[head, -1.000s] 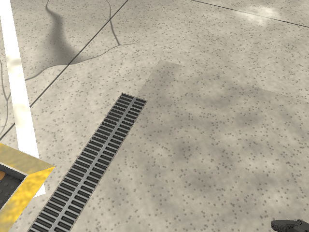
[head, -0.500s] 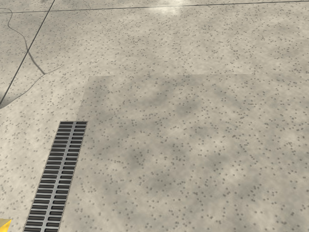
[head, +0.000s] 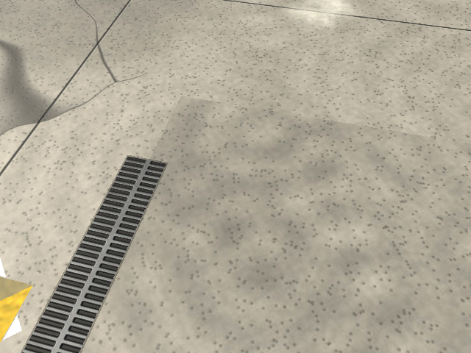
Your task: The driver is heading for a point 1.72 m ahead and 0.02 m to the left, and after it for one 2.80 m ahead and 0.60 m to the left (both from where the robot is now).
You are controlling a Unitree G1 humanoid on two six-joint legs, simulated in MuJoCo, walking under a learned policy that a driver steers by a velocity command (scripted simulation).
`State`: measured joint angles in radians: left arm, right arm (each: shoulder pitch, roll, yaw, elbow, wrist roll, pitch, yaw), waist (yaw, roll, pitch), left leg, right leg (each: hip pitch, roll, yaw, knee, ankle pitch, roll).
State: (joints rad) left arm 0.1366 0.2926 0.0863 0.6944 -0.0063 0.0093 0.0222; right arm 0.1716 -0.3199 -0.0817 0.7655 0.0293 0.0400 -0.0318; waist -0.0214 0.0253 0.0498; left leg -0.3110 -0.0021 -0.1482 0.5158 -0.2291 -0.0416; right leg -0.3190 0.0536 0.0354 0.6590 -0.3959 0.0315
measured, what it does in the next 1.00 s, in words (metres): walks ahead: right foot, then left foot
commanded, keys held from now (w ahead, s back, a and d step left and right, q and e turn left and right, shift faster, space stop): q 0.28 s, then no key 0.06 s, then e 0.02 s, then w+e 0.64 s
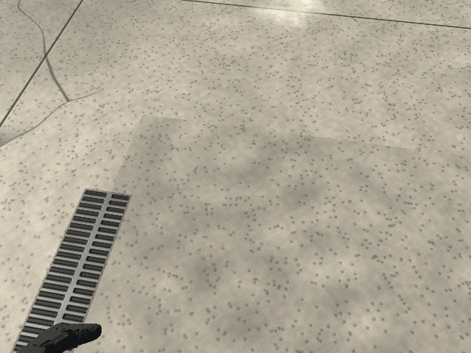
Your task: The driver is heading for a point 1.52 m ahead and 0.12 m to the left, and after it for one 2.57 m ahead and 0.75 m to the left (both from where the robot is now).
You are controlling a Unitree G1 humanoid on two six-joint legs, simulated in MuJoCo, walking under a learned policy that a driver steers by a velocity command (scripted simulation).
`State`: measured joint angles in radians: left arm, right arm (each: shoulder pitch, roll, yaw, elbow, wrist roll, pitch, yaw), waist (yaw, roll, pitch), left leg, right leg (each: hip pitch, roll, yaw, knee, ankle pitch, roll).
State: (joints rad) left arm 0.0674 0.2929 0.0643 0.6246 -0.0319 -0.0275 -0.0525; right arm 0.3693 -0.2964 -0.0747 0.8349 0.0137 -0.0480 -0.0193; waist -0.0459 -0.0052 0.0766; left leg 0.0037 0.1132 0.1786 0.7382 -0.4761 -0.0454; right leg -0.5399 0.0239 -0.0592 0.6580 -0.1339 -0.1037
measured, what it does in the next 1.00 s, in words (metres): walks ahead: left foot, then right foot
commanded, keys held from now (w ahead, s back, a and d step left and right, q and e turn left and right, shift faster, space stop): w+e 0.16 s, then w+q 0.84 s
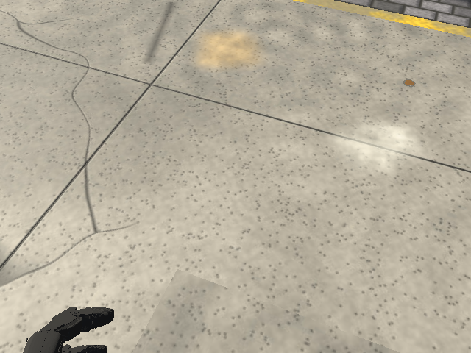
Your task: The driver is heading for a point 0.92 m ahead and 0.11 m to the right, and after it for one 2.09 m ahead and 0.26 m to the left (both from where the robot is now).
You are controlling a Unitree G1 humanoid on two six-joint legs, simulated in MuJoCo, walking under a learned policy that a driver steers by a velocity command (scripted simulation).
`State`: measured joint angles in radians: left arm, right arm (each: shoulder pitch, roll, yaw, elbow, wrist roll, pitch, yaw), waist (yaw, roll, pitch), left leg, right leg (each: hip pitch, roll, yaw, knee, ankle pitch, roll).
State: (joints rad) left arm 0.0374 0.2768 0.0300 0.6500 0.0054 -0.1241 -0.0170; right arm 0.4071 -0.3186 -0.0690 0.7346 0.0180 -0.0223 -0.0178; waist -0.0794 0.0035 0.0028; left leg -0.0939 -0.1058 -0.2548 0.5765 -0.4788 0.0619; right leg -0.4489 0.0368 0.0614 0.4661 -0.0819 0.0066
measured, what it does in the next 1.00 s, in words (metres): walks ahead, turning right: left foot, then right foot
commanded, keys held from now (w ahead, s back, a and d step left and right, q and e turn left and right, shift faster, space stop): w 0.20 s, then w+e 0.80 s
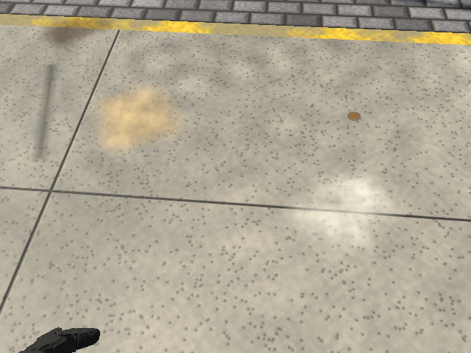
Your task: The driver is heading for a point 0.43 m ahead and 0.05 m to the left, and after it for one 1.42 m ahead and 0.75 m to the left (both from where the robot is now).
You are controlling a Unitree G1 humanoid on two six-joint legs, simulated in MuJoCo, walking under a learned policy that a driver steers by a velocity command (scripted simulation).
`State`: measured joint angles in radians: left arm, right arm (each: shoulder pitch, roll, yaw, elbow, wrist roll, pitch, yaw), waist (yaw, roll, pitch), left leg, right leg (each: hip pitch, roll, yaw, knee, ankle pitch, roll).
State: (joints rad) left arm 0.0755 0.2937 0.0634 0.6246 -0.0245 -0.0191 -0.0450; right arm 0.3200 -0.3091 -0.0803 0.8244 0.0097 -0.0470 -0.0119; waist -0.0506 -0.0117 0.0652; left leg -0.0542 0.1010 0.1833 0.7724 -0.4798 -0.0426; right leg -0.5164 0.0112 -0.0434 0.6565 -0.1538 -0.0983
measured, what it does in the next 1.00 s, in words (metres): walks ahead, turning left: left foot, then right foot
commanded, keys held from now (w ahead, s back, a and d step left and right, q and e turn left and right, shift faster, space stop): w+e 0.08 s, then w+q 0.92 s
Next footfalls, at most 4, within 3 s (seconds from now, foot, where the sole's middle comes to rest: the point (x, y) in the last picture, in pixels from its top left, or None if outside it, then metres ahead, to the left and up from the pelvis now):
0.52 left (197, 342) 0.47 0.13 -0.75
0.98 right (246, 239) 0.77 -0.03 -0.75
1.50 left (129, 212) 0.90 0.35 -0.75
2.00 right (121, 136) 1.24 0.41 -0.75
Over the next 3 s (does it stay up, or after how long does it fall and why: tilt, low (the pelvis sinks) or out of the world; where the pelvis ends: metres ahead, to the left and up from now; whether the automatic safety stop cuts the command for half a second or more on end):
stays up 1.32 0.74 0.01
